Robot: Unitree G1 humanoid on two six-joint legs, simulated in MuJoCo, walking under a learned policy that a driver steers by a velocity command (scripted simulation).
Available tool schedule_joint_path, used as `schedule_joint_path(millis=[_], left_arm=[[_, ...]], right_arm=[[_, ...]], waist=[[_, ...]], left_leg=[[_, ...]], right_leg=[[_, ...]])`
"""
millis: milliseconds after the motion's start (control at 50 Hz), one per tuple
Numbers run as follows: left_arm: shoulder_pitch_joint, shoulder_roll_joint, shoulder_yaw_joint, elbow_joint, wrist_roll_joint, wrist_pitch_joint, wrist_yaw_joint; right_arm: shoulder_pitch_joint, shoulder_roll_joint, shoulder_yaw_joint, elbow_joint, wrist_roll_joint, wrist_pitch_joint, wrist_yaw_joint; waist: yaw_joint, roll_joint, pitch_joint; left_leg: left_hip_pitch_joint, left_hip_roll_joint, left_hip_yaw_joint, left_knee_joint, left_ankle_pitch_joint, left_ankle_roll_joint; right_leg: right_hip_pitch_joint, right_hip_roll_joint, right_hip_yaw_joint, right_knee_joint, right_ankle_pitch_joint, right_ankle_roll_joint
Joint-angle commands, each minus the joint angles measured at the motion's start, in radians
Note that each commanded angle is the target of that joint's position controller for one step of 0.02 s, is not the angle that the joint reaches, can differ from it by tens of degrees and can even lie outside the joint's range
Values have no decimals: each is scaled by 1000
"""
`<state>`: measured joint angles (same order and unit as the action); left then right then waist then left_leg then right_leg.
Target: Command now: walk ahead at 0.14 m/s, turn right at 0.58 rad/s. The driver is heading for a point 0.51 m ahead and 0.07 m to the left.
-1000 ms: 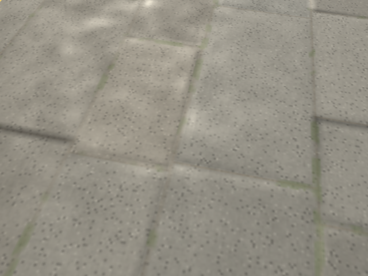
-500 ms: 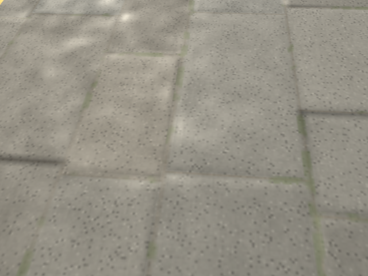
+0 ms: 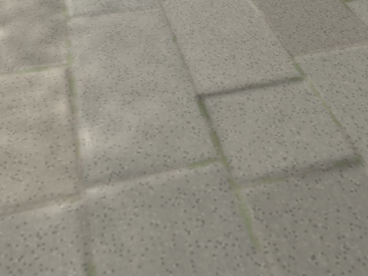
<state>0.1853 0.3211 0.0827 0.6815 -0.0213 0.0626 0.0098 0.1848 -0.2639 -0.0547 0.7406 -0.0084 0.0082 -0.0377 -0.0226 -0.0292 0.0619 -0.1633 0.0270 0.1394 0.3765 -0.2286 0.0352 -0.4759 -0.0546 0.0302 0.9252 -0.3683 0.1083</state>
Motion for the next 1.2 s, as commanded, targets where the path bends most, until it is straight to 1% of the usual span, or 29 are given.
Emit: schedule_joint_path(millis=[20, 120, 160, 180, 200, 220, 240, 300, 380, 520, 600, 640, 660, 680, 700, 720, 740, 760, 800, 880, 920, 1000, 1060, 1080, 1100, 1120, 1140, 1160, 1200], left_arm=[[-106, 70, 4, -125, -1, -18, -18], [-64, 59, 2, -119, -2, -35, -39], [134, 75, 17, -31, -2, -45, -29], [274, 140, 37, 1, 0, -50, -17], [278, 270, 58, -27, 7, -67, -12], [251, 200, 41, -36, 11, -93, -18], [204, 148, 21, -35, 16, -111, -17], [101, 86, -1, -37, 23, -133, -12], [106, 81, 3, -31, 40, -154, 1], [184, 121, 16, 36, 19, -150, 17], [178, 166, 27, 43, 16, -115, 36], [150, 184, 29, 33, 13, -102, 41], [148, 164, 18, 20, 20, -114, 41], [278, 2, -31, -25, 39, -143, 13], [165, 73, -26, -36, 9, -186, -4], [57, 118, -14, -78, -28, -205, -13], [39, 110, -20, -88, -19, -216, -10], [45, 108, -15, -73, 5, -214, -3], [105, 120, -7, -52, 25, -185, -1], [91, 42, -33, -57, 43, -152, 11], [34, 22, -42, -61, 41, -152, 7], [-52, 48, -32, -78, 25, -160, -11], [-9, 80, -11, -69, 44, -171, -18], [25, 90, -6, -59, 53, -177, -15], [47, 145, 1, -71, 68, -182, -9], [66, 117, -10, -71, 80, -169, -5], [111, 33, -28, -49, 58, -154, -12], [90, 16, -39, -41, 39, -143, -21], [-8, 42, -35, -43, 36, -120, -26]], right_arm=[[11, -229, -67, -56, 15, -14, 9], [16, -246, -74, -32, 49, -35, 43], [15, -172, -43, -10, 50, -40, 56], [-19, -84, -6, -26, 16, -51, 66], [-68, -76, -3, -97, 8, -69, 68], [-102, -173, -29, -91, 36, -79, 68], [-88, -192, -37, -86, 59, -82, 77], [-40, -179, -41, -33, 41, -78, 83], [-14, -119, -27, -22, 44, -70, 81], [-203, -53, 12, -111, 35, -81, 116], [-137, -109, -14, -130, 40, -74, 125], [97, -195, -58, -90, 44, -63, 108], [242, -244, -81, -66, 40, -47, 86], [224, -327, -94, -74, 37, -51, 76], [242, -257, -76, -90, 33, -62, 74], [200, -218, -65, -88, 28, -71, 72], [131, -195, -58, -96, 33, -77, 73], [52, -162, -47, -113, 28, -79, 72], [-11, -137, -36, -131, 5, -80, 61], [-8, -169, -38, -81, 10, -83, 44], [15, -164, -35, -61, 16, -69, 36], [66, -160, -27, -20, 18, -46, 29], [36, -144, -18, -8, 18, -39, 29], [41, -125, -12, -5, 15, -41, 29], [91, -92, -1, -15, -9, -49, 30], [233, -46, 16, 20, -4, -53, 32], [206, -101, 9, 25, 7, -40, 34], [159, -140, -4, 15, 18, -18, 32], [88, -127, -10, 14, 19, 32, 18]], waist=[[-51, 168, -67], [-7, 141, -46], [86, 73, -104], [147, -91, -165], [137, -264, -163], [162, -119, -134], [126, -131, -71], [66, -105, 22], [49, -46, 11], [106, -20, 82], [27, -95, -44], [-110, -85, -181], [-180, -6, -258], [-36, 266, -356], [-115, 146, -455], [-116, 93, -286], [-57, 0, -173], [-8, -24, -101], [49, 26, -77], [55, 73, -84], [18, 96, -121], [-32, 118, -139], [16, 119, -142], [35, 98, -150], [10, -6, -223], [-18, -169, -346], [23, -200, -386], [26, -127, -330], [12, -61, -190]], left_leg=[[121, 293, -218, -188, -83, 199], [48, 295, -155, -151, -130, 158], [-133, 222, -65, 33, -70, 107], [-311, 134, 29, 331, -137, 29], [-652, -4, 12, 627, -370, -36], [-708, 43, -129, 785, -371, -33], [-725, 77, -170, 800, -269, -12], [-656, 101, -206, 726, -20, -20], [-614, 45, -230, 624, 165, -58], [-541, 19, -102, 250, 291, -11], [-400, -81, -13, 239, 122, 71], [-61, -133, -24, 190, 120, 138], [245, -49, -185, 159, 114, 185], [599, 237, -758, 126, -68, 388], [609, 286, -976, -38, -187, 413], [483, 264, -835, -94, -148, 353], [314, 221, -725, -107, -59, 318], [175, 185, -623, -112, 136, 294], [-2, 152, -486, -126, 488, 290], [-152, 68, -274, -110, 778, 241], [-135, 26, -223, -85, 715, 196], [-19, 84, -292, -27, 543, 166], [36, 108, -350, 98, 493, 127], [21, 66, -339, 169, 462, 93], [-52, -10, -312, 304, 272, 45], [-193, -82, -278, 504, -147, -26], [-243, -70, -277, 613, -449, -66], [-278, -38, -292, 650, -477, -80], [-294, 0, -261, 619, -399, -106]], right_leg=[[-66, -24, -47, -100, -20, -30], [138, 10, -106, -361, 1, -131], [485, 72, -123, -515, 91, -180], [697, -88, 107, -576, 108, -223], [780, -346, 544, -667, -8, -399], [700, -378, 550, -705, -16, -450], [650, -333, 428, -711, -26, -407], [521, -209, 159, -762, 195, -299], [474, -169, -39, -790, 440, -270], [522, -190, -186, -804, 608, -230], [658, -209, -224, -554, 1238, -203], [553, -186, -234, -216, 1281, -182], [311, -138, -222, 66, 943, -148], [-157, 80, -124, 457, -172, -84], [-250, 102, 98, 560, -211, -105], [-313, 49, 112, 510, -111, -127], [-288, 5, 97, 409, -35, -136], [-238, -24, 78, 331, -4, -122], [-109, -54, 60, 287, 17, -84], [-21, -25, -18, 15, 163, -26], [32, 2, -32, -140, 331, -25], [46, 24, 1, -323, 456, -53], [111, 37, 5, -440, 428, -112], [199, 23, 10, -507, 590, -138], [370, -104, 122, -452, 991, -192], [574, -284, 311, -416, 1181, -364], [565, -334, 429, -471, 1059, -423], [506, -308, 432, -508, 786, -398], [335, -240, 361, -595, 358, -328]])
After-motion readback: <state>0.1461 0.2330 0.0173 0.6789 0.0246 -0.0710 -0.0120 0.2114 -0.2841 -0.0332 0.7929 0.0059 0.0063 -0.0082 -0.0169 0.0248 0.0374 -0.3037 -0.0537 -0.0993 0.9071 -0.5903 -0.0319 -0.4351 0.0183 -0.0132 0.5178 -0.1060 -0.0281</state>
